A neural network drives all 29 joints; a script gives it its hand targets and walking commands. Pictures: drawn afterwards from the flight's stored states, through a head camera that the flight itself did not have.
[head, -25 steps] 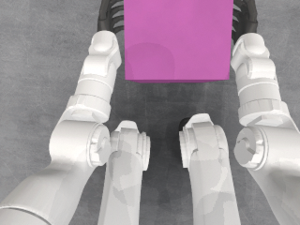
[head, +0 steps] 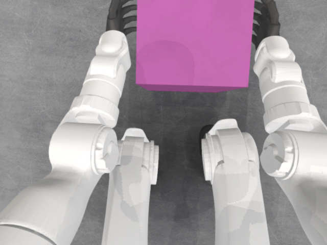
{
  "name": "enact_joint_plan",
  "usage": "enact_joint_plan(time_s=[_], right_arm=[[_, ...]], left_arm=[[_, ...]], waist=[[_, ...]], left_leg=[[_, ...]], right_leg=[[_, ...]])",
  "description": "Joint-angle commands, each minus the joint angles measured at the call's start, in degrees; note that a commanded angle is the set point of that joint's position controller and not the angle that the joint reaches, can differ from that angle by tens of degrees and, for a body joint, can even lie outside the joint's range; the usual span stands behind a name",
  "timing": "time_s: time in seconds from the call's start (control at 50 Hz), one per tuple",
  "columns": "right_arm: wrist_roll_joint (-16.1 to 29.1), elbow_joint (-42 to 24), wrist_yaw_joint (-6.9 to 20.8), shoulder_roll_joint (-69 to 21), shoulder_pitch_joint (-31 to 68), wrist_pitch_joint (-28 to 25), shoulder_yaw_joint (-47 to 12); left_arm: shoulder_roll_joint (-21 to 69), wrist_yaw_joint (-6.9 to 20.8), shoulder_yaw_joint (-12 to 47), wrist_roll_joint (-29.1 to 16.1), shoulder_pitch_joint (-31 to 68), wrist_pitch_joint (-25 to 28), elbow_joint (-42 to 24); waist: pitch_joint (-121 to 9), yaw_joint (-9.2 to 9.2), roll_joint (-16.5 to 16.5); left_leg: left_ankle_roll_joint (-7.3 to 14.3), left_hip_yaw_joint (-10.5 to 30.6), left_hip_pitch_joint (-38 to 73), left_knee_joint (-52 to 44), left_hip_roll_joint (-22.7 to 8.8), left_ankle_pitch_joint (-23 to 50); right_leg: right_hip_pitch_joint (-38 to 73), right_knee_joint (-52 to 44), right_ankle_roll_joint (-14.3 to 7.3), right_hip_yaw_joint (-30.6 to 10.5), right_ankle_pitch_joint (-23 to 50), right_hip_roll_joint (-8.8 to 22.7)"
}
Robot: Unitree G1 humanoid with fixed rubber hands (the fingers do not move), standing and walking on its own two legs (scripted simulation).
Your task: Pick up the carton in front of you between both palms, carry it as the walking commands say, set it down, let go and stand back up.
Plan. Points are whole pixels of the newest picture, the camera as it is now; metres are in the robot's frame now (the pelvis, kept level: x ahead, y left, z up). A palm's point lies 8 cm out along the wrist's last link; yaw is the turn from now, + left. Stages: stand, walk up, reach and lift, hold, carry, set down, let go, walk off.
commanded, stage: set down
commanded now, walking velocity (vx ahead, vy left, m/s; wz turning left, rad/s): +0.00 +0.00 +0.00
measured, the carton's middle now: (187, 48) +0.49 -0.07 -0.25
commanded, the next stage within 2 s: let go in 1.74 s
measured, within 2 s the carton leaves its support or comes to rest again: rests again in 0.44 s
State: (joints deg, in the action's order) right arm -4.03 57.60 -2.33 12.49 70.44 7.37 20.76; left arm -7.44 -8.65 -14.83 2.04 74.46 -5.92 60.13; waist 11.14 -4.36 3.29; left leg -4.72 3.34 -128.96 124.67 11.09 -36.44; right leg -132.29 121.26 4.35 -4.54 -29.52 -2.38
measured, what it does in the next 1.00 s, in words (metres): stands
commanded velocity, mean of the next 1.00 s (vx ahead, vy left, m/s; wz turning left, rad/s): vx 0.00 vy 0.00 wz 0.00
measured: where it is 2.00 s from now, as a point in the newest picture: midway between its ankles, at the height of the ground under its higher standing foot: (174, 172)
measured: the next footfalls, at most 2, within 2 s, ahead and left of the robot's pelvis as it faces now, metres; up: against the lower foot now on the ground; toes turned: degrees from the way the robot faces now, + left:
none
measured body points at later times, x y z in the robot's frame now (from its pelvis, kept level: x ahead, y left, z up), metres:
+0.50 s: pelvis -0.01 +0.00 -0.01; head +0.34 -0.03 +0.26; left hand +0.53 +0.09 -0.19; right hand +0.48 -0.24 -0.19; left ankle +0.09 +0.12 -0.35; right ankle +0.12 -0.14 -0.35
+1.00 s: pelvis +0.00 -0.01 +0.04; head +0.33 -0.04 +0.34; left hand +0.54 +0.10 -0.10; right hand +0.49 -0.28 -0.10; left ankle +0.09 +0.12 -0.35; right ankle +0.12 -0.14 -0.35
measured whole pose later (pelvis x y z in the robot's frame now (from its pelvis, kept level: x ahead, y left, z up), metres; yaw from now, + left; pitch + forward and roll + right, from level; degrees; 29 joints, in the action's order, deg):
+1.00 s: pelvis +0.00 -0.01 +0.04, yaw -1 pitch +41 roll +1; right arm 9.3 51.0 -3.4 18.9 63.4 4.0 12.6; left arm -14.0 -8.3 -7.7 -6.5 66.1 -6.7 49.1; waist 6.9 -3.9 2.0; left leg -3.0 2.0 -122.7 117.9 4.6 -36.0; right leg -127.0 114.7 1.7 -2.5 -28.3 -1.1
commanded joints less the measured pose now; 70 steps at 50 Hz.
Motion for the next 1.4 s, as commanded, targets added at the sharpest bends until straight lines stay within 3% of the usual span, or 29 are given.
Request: enact_joint_plan(time_s=[0.0,0.22,0.34,0.38,0.44,0.48,0.6,0.7,0.84,0.96,1.1,1.24,1.38], right_arm=[[2.97,-3.66,12.56,-39.57,31.07,-2.46,-16.46],[-0.13,1.68,12.08,-31.97,28.77,-2.30,-10.53],[-0.54,3.12,10.94,-26.17,26.83,-3.29,-8.01],[-0.38,4.93,9.10,-18.79,24.34,-4.41,-5.93],[1.08,7.78,1.79,10.29,13.42,-8.00,0.08],[4.79,8.59,-1.03,15.99,13.98,-9.65,-0.38],[15.66,3.84,-0.80,16.80,17.88,-12.03,-8.97],[19.02,-1.20,-0.67,18.87,13.08,-10.84,-10.77],[16.31,-12.82,-1.61,18.03,7.03,-6.39,-8.70],[12.39,-12.18,-1.03,12.93,3.86,-3.89,-6.70],[10.34,-11.77,-0.10,11.06,1.42,-4.26,-5.30],[8.95,-16.67,0.69,11.86,-1.40,-2.92,-3.46],[8.50,-20.68,2.31,11.49,-4.23,-1.12,-2.79]], left_arm=[[44.45,13.06,15.54,-1.44,26.95,1.46,-2.21],[35.42,13.65,9.08,2.24,24.82,0.94,2.66],[29.15,12.69,8.08,2.75,24.45,1.47,2.34],[21.68,11.02,6.91,2.62,22.85,2.18,2.38],[-7.34,4.28,3.14,0.72,14.45,3.91,1.54],[-12.86,1.86,5.31,-3.41,14.86,4.63,1.88],[-12.55,1.68,13.01,-12.45,17.13,6.24,-4.36],[-14.72,1.08,13.80,-14.31,13.73,5.55,-11.50],[-14.31,-0.37,9.59,-11.22,7.17,1.45,-21.53],[-11.34,0.51,5.05,-7.50,2.93,-0.02,-15.49],[-10.29,1.64,3.16,-5.08,0.60,1.03,-13.68],[-9.93,1.91,4.04,-4.87,-0.71,-0.29,-20.35],[-9.32,2.42,3.62,-4.19,-3.80,-2.21,-24.56]], waist=[[-50.95,-3.57,1.93],[-41.93,-2.54,2.01],[-41.81,-2.78,1.76],[-42.48,-3.15,1.45],[-43.76,-3.92,0.62],[-45.60,-3.81,0.17],[-55.58,-2.78,0.56],[-67.27,-2.92,0.51],[-78.97,-2.23,-1.64],[-63.24,-0.78,-3.94],[-65.14,-0.50,-4.10],[-74.02,-1.61,-1.99],[-76.19,-1.17,-1.24]], left_leg=[[3.58,-6.10,14.03,-11.39,0.00,15.18],[4.55,-4.94,11.14,-11.84,-0.76,9.59],[3.83,-5.02,13.40,-11.52,-1.59,9.31],[3.16,-5.35,15.16,-11.27,-2.26,9.49],[1.45,-5.35,19.25,-11.29,-4.35,9.71],[1.14,-4.50,21.15,-11.22,-5.52,11.02],[1.26,-4.77,24.28,-9.17,-7.21,18.05],[1.10,-6.47,29.79,-8.87,-7.22,19.17],[1.93,-8.91,34.30,-14.02,-5.45,14.01],[2.72,-8.69,25.81,-20.40,-4.99,8.20],[2.51,-8.47,27.33,-26.59,-4.77,10.77],[1.87,-9.07,35.77,-32.81,-4.34,13.76],[1.75,-8.98,43.28,-39.87,-4.32,16.54]], right_leg=[[29.71,-6.21,-3.72,7.61,18.56,-2.98],[24.87,-6.83,-4.73,6.54,11.06,-2.27],[25.24,-6.67,-4.07,6.78,10.48,-1.51],[26.38,-6.67,-3.33,7.10,10.71,-0.89],[29.95,-7.05,-2.11,7.17,11.35,1.14],[30.60,-6.93,-2.16,6.78,12.27,2.24],[34.83,-4.74,-2.64,5.35,21.74,3.02],[43.17,-4.95,-2.51,6.25,24.22,2.50],[53.18,-10.66,-2.57,8.81,20.66,0.92],[45.69,-17.37,-1.77,8.78,14.27,0.34],[47.63,-23.03,-1.41,8.60,16.84,-0.26],[54.43,-29.07,-1.60,9.56,20.12,-0.89],[59.96,-36.06,-1.54,9.93,22.63,-1.29]])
